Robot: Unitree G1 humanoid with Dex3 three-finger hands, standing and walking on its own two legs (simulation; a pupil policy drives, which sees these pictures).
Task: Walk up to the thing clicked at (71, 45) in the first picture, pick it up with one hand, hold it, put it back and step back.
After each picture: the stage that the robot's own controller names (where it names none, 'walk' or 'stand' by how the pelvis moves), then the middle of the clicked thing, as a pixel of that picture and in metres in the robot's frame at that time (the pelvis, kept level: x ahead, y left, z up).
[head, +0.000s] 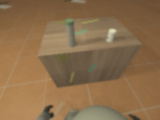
stand; (70, 34) +0.66 +0.23 +0.11
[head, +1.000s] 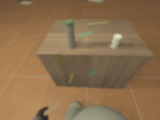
rise first; (70, 35) +0.61 +0.24 +0.12
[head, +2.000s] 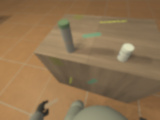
rise first; (67, 38) +0.52 +0.22 +0.14
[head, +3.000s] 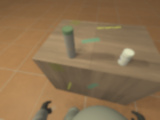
stand; (70, 44) +0.49 +0.19 +0.12
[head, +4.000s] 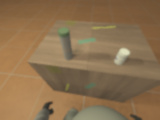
stand; (66, 46) +0.48 +0.20 +0.11
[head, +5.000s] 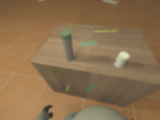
stand; (68, 47) +0.48 +0.20 +0.11
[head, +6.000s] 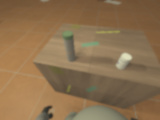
stand; (69, 48) +0.48 +0.19 +0.11
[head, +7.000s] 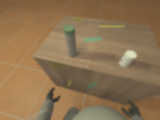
rise first; (71, 43) +0.49 +0.19 +0.11
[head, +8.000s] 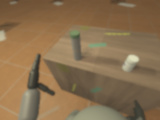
rise first; (76, 47) +0.50 +0.18 +0.11
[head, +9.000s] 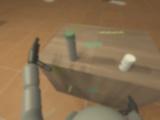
go down; (71, 48) +0.48 +0.17 +0.12
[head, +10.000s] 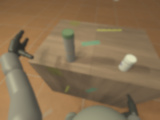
go down; (69, 48) +0.46 +0.16 +0.12
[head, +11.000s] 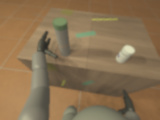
close in; (63, 40) +0.48 +0.17 +0.14
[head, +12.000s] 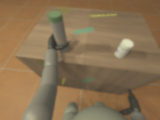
close; (60, 35) +0.50 +0.18 +0.16
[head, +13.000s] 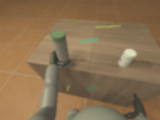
lift; (62, 52) +0.39 +0.19 +0.16
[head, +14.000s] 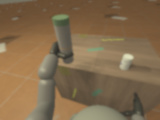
lift; (65, 42) +0.32 +0.16 +0.31
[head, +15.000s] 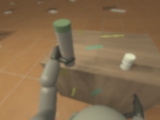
hold; (66, 47) +0.32 +0.15 +0.28
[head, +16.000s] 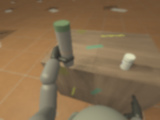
hold; (65, 47) +0.34 +0.16 +0.27
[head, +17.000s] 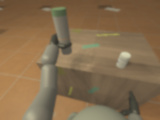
crouch; (63, 34) +0.42 +0.18 +0.29
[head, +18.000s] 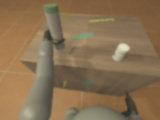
lower; (56, 30) +0.51 +0.20 +0.20
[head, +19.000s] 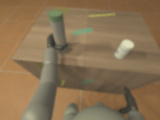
lower; (59, 35) +0.50 +0.18 +0.16
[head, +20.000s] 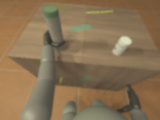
lower; (56, 32) +0.51 +0.18 +0.17
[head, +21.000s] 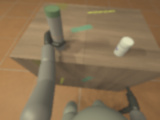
lower; (57, 32) +0.51 +0.18 +0.17
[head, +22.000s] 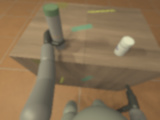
loosen; (56, 31) +0.52 +0.19 +0.17
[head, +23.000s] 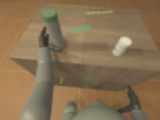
withdraw; (55, 34) +0.50 +0.19 +0.16
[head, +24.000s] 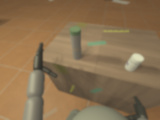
sink last; (76, 45) +0.48 +0.16 +0.14
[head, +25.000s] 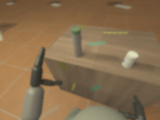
stand; (77, 43) +0.53 +0.17 +0.13
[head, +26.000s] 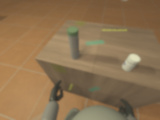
stand; (74, 45) +0.48 +0.17 +0.12
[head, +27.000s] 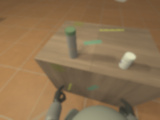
stand; (72, 44) +0.50 +0.18 +0.12
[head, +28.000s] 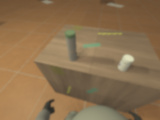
walk; (71, 47) +0.49 +0.18 +0.12
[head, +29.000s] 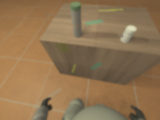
walk; (76, 22) +0.67 +0.16 +0.14
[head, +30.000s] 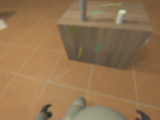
walk; (83, 9) +1.03 +0.18 +0.12
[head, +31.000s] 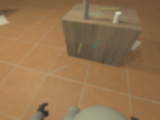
stand; (85, 8) +1.20 +0.15 +0.13
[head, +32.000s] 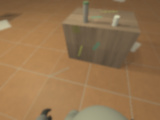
stand; (85, 12) +1.21 +0.14 +0.11
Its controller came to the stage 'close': yes
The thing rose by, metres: 0.22
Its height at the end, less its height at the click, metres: +0.00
